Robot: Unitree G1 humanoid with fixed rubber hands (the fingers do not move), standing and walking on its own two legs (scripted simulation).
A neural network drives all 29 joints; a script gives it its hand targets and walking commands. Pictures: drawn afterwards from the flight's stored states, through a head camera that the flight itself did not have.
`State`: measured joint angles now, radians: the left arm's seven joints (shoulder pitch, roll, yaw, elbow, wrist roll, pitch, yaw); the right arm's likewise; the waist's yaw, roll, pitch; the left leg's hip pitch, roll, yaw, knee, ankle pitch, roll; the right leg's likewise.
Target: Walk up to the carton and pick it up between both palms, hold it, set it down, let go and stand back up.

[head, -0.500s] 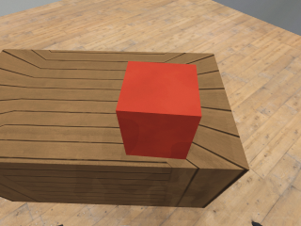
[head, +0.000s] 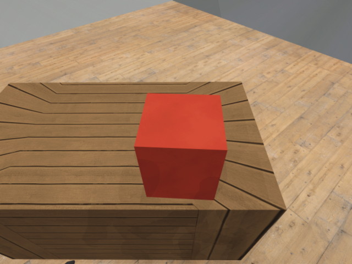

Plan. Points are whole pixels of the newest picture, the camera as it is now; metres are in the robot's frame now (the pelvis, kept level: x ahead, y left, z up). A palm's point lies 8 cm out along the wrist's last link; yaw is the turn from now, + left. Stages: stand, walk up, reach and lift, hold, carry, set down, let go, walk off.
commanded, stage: stand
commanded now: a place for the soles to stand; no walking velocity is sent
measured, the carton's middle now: (181, 148) +0.44 +0.00 -0.02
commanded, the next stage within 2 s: reach and lift in 0.02 s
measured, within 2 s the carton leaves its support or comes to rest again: neither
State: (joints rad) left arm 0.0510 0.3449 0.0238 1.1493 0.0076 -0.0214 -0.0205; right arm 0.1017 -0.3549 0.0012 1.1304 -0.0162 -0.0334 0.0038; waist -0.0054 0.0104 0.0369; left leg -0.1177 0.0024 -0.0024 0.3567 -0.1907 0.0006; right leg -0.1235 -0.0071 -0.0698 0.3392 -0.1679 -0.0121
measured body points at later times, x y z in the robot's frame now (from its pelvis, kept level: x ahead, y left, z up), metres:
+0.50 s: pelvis +0.00 -0.01 -0.02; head +0.02 +0.01 +0.43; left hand +0.18 +0.24 -0.11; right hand +0.14 -0.28 -0.10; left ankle +0.00 +0.12 -0.75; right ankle +0.01 -0.11 -0.75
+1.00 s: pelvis -0.01 +0.00 +0.00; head -0.01 +0.01 +0.45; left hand +0.17 +0.23 -0.08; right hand +0.14 -0.24 -0.08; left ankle +0.00 +0.12 -0.75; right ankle +0.01 -0.11 -0.75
